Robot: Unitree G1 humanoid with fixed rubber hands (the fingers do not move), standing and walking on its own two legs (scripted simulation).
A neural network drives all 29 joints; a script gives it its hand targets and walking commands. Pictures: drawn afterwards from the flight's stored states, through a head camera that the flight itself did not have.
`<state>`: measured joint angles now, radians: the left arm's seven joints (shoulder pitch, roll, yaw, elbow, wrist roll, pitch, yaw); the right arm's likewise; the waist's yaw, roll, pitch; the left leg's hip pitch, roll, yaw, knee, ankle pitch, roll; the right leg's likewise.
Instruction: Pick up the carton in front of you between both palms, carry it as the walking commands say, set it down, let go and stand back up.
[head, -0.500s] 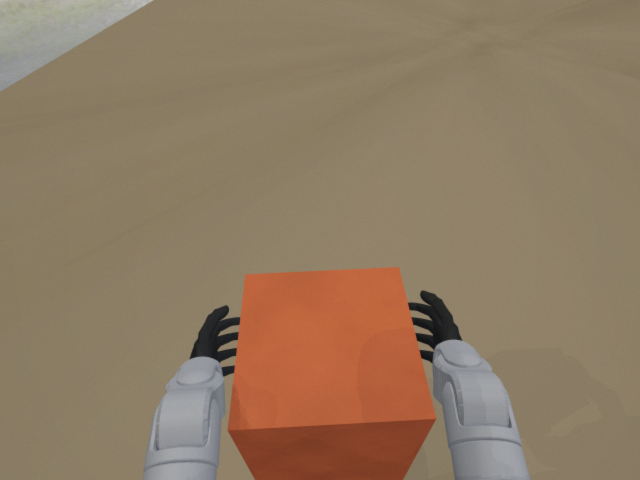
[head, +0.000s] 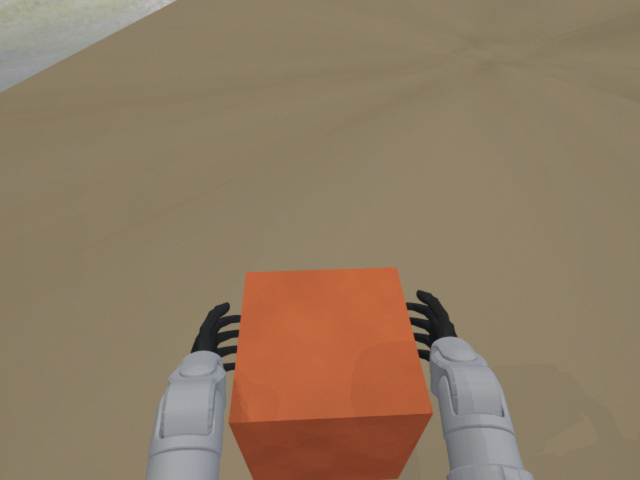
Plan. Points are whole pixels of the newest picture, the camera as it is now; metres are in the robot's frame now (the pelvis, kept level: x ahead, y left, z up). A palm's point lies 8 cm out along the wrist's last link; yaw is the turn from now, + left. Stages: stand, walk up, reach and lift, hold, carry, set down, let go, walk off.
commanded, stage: hold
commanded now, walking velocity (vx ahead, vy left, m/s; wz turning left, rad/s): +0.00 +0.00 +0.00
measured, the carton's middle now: (324, 379) +0.29 +0.00 -0.05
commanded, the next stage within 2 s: set down in 0.02 s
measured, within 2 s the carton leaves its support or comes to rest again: neither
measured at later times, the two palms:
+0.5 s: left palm (236, 351) +0.35 +0.13 -0.06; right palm (431, 353) +0.33 -0.16 -0.04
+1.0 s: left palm (247, 375) +0.41 +0.14 -0.25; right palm (399, 382) +0.38 -0.15 -0.23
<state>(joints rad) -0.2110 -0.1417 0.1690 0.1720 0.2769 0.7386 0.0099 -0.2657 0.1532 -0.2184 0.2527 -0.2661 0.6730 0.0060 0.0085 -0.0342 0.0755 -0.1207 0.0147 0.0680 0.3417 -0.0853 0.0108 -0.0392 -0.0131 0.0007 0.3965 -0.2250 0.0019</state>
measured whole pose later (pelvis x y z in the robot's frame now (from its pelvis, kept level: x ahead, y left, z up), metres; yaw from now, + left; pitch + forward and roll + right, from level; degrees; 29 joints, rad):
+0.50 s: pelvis -0.01 +0.00 -0.03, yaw -5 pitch +6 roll +0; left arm -0.59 -0.15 0.49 0.61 0.46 0.40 -0.07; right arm -0.60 0.21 -0.55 0.60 -0.45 0.37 0.01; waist 0.02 -0.04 0.09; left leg -0.58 -0.02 -0.01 0.71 -0.23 0.02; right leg -0.52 0.04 0.07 0.75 -0.33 0.01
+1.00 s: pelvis -0.03 +0.01 -0.16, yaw -6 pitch +39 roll -3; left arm -0.78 0.00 0.38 0.64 0.25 0.25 -0.03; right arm -0.74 0.17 -0.48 0.55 -0.19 0.22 -0.10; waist 0.01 -0.04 -0.16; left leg -1.62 -0.01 -0.03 1.31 -0.37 0.01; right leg -1.53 0.07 0.03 1.33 -0.49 0.03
